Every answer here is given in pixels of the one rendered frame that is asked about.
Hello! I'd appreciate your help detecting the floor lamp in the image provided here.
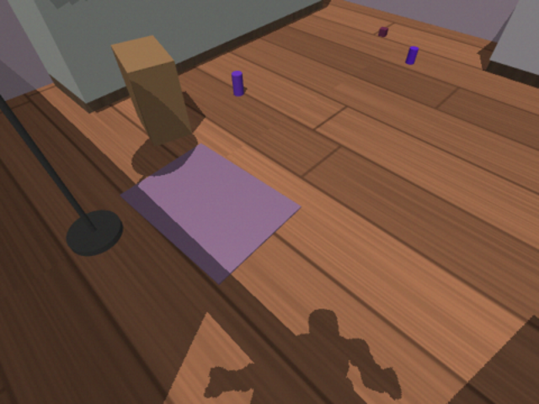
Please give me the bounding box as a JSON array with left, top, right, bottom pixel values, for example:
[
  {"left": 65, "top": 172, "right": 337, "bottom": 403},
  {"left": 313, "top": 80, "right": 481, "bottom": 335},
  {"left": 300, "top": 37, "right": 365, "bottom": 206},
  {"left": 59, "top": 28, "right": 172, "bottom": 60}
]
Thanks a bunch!
[{"left": 0, "top": 94, "right": 123, "bottom": 256}]

